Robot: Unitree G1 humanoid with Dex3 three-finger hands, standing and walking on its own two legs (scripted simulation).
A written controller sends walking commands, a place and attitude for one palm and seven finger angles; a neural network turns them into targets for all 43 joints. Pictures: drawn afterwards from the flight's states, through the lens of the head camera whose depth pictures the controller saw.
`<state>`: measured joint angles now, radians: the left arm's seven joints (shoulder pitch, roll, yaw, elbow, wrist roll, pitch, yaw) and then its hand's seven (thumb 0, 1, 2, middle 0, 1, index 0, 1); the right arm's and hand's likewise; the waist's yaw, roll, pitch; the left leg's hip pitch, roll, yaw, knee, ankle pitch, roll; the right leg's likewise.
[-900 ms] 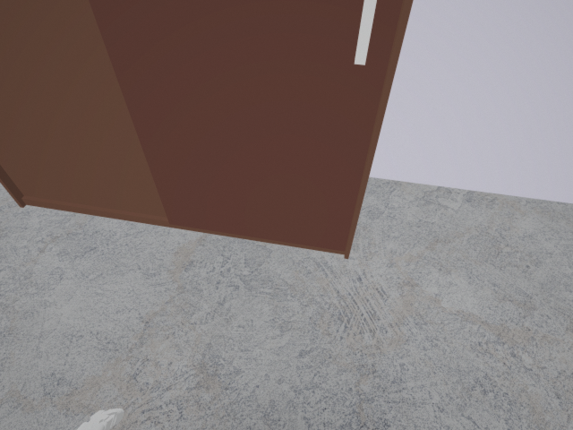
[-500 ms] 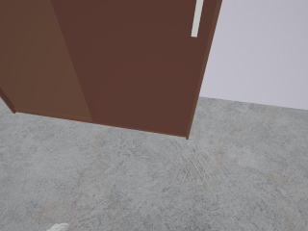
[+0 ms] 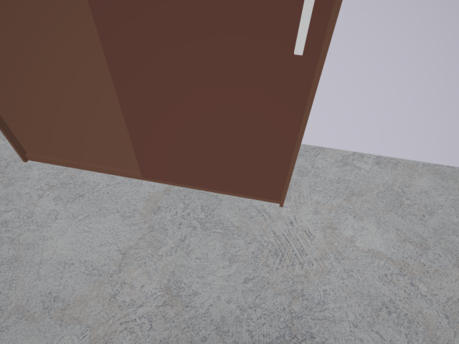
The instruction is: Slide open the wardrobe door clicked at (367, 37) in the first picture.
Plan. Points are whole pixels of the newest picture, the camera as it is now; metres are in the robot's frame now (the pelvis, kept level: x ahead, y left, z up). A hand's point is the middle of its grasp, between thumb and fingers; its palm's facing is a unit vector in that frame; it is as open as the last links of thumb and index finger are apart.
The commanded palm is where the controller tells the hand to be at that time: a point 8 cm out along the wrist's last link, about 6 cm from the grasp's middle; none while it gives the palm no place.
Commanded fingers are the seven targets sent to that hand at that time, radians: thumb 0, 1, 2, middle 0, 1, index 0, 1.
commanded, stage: look at it before walking up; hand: right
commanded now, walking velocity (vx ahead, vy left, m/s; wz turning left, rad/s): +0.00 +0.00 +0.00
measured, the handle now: (308, 0) +0.94 -0.15 +0.24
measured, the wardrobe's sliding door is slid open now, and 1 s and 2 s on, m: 0.00 0.00 0.00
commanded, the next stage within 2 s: turn to face it in 0.54 s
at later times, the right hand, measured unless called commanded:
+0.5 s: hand out of the picture +0.08 -0.24 -0.15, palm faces -0.03 +0.94 -0.33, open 7.4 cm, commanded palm none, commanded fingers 0.00 -0.90 -0.90 0.20 0.30 0.20 0.30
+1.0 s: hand out of the picture +0.06 -0.23 -0.17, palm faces +0.03 +0.95 -0.31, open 7.4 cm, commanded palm none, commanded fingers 0.00 -0.90 -0.90 0.20 0.30 0.20 0.30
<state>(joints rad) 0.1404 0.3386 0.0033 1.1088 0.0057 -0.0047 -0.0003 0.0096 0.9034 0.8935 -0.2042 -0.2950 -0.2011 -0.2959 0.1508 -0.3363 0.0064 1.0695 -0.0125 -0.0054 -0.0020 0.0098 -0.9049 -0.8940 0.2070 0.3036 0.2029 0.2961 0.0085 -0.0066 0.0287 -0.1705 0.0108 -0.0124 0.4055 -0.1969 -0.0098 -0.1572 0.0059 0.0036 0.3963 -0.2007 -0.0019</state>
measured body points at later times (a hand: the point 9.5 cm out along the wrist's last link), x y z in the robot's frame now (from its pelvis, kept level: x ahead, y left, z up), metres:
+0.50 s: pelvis +0.01 +0.00 +0.00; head +0.01 +0.00 +0.45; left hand +0.09 +0.30 -0.13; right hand +0.09 -0.29 -0.13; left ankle +0.02 +0.13 -0.74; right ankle +0.01 -0.12 -0.74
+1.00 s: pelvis +0.00 +0.00 +0.00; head +0.02 +0.00 +0.45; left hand +0.08 +0.27 -0.15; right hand +0.06 -0.28 -0.14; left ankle +0.02 +0.13 -0.74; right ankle +0.01 -0.12 -0.74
